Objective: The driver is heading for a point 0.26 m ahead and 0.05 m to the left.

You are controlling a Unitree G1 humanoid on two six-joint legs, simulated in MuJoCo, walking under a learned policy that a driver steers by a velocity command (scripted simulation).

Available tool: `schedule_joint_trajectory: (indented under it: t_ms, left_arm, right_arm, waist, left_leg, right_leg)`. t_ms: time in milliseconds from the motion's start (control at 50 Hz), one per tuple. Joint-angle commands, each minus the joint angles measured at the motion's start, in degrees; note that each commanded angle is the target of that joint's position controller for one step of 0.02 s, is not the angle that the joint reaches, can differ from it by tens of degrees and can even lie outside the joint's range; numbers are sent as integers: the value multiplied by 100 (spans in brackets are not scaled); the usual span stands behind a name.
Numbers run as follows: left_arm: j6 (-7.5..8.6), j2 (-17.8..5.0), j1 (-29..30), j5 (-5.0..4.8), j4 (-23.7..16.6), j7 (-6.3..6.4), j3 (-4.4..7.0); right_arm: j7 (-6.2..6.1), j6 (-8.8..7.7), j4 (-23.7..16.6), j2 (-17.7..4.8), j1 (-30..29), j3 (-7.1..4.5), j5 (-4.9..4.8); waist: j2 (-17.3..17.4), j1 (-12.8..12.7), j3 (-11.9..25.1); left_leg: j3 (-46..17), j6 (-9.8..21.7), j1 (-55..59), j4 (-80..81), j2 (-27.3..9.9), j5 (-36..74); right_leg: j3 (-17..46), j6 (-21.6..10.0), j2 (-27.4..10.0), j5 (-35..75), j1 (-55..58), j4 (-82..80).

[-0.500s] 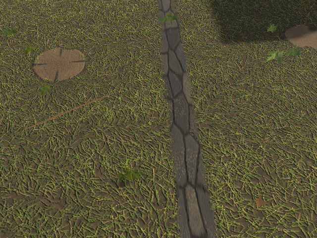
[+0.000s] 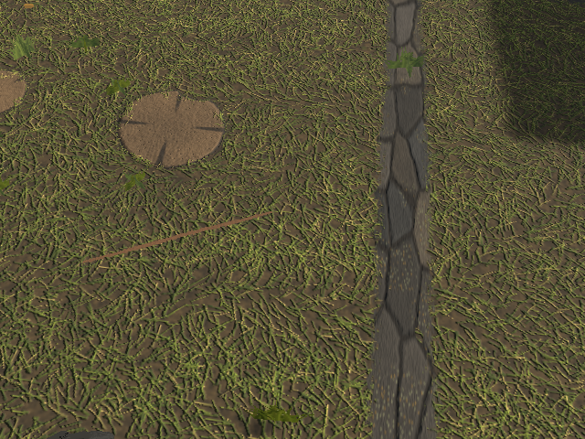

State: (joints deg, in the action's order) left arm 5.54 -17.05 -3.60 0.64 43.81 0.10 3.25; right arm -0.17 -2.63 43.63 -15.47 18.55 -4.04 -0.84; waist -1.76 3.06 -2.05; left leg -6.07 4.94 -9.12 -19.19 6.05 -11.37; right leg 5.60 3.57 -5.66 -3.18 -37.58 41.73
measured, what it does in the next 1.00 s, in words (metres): walks ahead: right foot, then left foot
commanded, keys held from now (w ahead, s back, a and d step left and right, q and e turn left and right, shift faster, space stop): w+q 0.04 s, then no key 0.96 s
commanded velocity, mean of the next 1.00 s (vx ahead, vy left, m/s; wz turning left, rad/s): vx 0.14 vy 0.00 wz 0.16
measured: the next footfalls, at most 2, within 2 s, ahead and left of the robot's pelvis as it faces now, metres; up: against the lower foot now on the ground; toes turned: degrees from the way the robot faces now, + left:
right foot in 0.16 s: +0.29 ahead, -0.15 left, +0.00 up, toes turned +7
left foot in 0.50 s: +0.25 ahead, +0.10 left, +0.00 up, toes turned +5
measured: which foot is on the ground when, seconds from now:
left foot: down 0.00-0.16, up 0.18-0.48, down 0.50-1.00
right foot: up 0.00-0.14, down 0.16-1.00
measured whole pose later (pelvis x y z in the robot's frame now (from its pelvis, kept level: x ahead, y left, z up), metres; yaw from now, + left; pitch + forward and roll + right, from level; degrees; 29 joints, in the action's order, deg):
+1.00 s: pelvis +0.24 -0.03 -0.01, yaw +7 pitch -2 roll +0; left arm -0.4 -14.4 -7.0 0.1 58.1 0.8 1.4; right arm -1.9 0.3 50.2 -13.3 11.6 -2.4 0.4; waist 0.3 -0.8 -2.2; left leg -2.5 -0.9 -10.8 -30.0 -0.3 -17.5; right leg -0.6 0.3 -0.4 -16.1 -11.7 29.4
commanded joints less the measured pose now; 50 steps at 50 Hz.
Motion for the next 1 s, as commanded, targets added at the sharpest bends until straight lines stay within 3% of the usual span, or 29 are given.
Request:
schedule_joint_trajectory:
  t_ms: [20,60,120,140,160,180,200,220,240,260,280,300,320,360,400,440,480,500,520,540,560,580,640,720,1000]
  left_arm:
    - [84,-275,555,-69,-483,-48,31]
    - [118,-417,638,-82,-549,-88,69]
    - [207,-605,305,13,-477,-150,145]
    - [242,-628,-60,68,-365,-143,172]
    - [281,-803,-475,173,-314,-124,211]
    - [275,-1161,-1029,288,-286,-108,274]
    - [137,-1175,-1384,127,-106,-153,316]
    - [53,-843,-1298,-50,-164,-173,232]
    - [-14,-602,-930,-42,-242,-159,144]
    - [-62,-389,-546,25,-269,-159,38]
    - [-83,-230,-248,61,-261,-159,-37]
    - [-103,-228,-83,102,-207,-164,-52]
    - [-114,-274,17,120,-154,-165,-35]
    - [-132,-398,33,98,-57,-134,7]
    - [-174,-502,-81,29,60,-105,36]
    - [-250,-517,-19,-25,120,-92,16]
    - [-300,-348,-65,-55,204,-111,-64]
    - [-296,-199,-208,-6,273,-130,-127]
    - [-285,-205,-425,74,303,-159,-130]
    - [-312,-124,-544,53,344,-138,-136]
    - [-337,-258,-384,50,384,-104,-120]
    - [-358,-260,-336,31,403,-77,-114]
    - [-389,-265,-458,40,545,-32,-112]
    - [-391,-273,-388,-15,700,-27,-106]
    - [-563,-362,-316,-52,1288,103,-76]
  right_arm:
    - [-76,-50,-334,-1053,39,-285,-39]
    - [-96,-12,-257,-986,153,-270,-59]
    - [-170,80,-220,-881,194,-254,9]
    - [-181,98,-264,-790,76,-222,16]
    - [-176,88,-349,-601,65,-151,57]
    - [-177,55,-414,-353,561,-57,123]
    - [-143,23,-317,-354,1423,-8,19]
    - [-138,72,-178,-858,1277,-113,-45]
    - [-161,160,-271,-1008,588,-161,-64]
    - [-197,252,-335,-954,184,-155,-10]
    - [-216,333,-400,-847,15,-150,47]
    - [-218,395,-396,-667,78,-118,54]
    - [-226,419,-356,-504,177,-75,64]
    - [-239,390,-309,-313,187,-2,99]
    - [-228,389,-272,-357,97,5,91]
    - [-202,434,-221,-411,18,-12,93]
    - [-183,465,-243,-427,-186,-12,189]
    - [-198,465,-350,-565,-339,-22,256]
    - [-231,470,-441,-874,-489,-69,232]
    - [-209,460,-303,-870,-590,-94,189]
    - [-174,417,-340,-603,-677,-43,197]
    - [-165,369,-302,-475,-685,-2,232]
    - [-164,237,-223,-491,-604,-1,175]
    - [-182,221,-117,-495,-571,-3,142]
    - [-194,228,494,-437,-645,17,118]
  waist:
    - [649,77,167]
    - [707,74,134]
    - [881,-82,327]
    - [863,-294,500]
    - [678,-480,948]
    - [-324,-461,1774]
    - [-1713,-333,2585]
    - [-959,-443,2333]
    - [-481,-541,1567]
    - [-170,-470,1087]
    - [-179,-307,791]
    - [-393,-144,643]
    - [-581,-71,611]
    - [-677,-78,830]
    - [-608,-149,1090]
    - [-506,-111,1028]
    - [-385,-85,733]
    - [-175,-151,607]
    - [333,-406,465]
    - [917,-547,372]
    - [783,-409,162]
    - [731,-400,120]
    - [563,-392,236]
    - [383,-350,405]
    - [207,-390,324]
  left_leg:
    - [-849,752,-681,591,-1106,760]
    - [-1066,671,-325,260,-1219,811]
    - [-1311,425,306,-622,-1344,1811]
    - [-1243,279,346,-1060,-1174,2231]
    - [-1054,48,117,-1859,-842,2139]
    - [-685,-307,-1131,-3480,-307,196]
    - [-411,-610,-2255,-5038,136,-2984]
    - [-691,-680,-2590,-5587,-183,-2746]
    - [-486,-737,-2803,-5669,-346,-2367]
    - [-332,-771,-2684,-5359,-534,-2081]
    - [-293,-776,-2367,-4882,-760,-1867]
    - [-150,-782,-1862,-4311,-871,-1731]
    - [61,-817,-1475,-3762,-843,-1602]
    - [247,-857,-933,-2846,-824,-1292]
    - [297,-843,-568,-2211,-821,-683]
    - [392,-758,-144,-1530,-780,-96]
    - [372,-575,324,-713,-777,455]
    - [-31,-428,498,-513,-1114,756]
    - [-302,-241,416,-534,-1438,858]
    - [-244,-127,-307,-470,-1286,-417]
    - [-159,-202,-633,-364,-1107,-820]
    - [-116,-306,-718,-353,-1071,-675]
    - [-6,-422,-420,-632,-995,409]
    - [49,-400,-192,-814,-959,1095]
    - [222,-424,-119,-689,-837,1228]
  right_leg:
    - [-316,57,450,938,966,-885]
    - [-191,-27,487,890,968,-1231]
    - [-206,-309,548,592,1267,-1493]
    - [-339,-454,585,870,1765,-1754]
    - [-150,-680,200,1960,2708,-1700]
    - [1041,-1328,-987,3838,4573,-1187]
    - [2802,-2226,-1996,3736,5640,-1382]
    - [2941,-2101,-1844,2159,5235,-1671]
    - [2222,-1855,-1556,1495,4493,-1837]
    - [1686,-1719,-1268,1351,3696,-2013]
    - [1327,-1643,-1077,1300,3008,-2173]
    - [949,-1541,-823,1347,2459,-2344]
    - [605,-1518,-613,1625,2172,-2426]
    - [282,-1600,-545,2396,2160,-2366]
    - [283,-1653,-653,2259,2366,-2335]
    - [266,-1557,-614,1065,2221,-2357]
    - [227,-1188,-348,-725,1833,-2402]
    - [189,-881,-182,-1504,1606,-2337]
    - [-74,-637,183,-2050,1479,-2130]
    - [-459,-476,460,-1817,1930,-2032]
    - [-487,-407,463,-1544,2131,-1878]
    - [-485,-431,438,-1321,2206,-1813]
    - [-445,-495,379,-705,2271,-1711]
    - [-446,-483,351,-127,2447,-1588]
    - [-436,-452,329,130,2779,-1599]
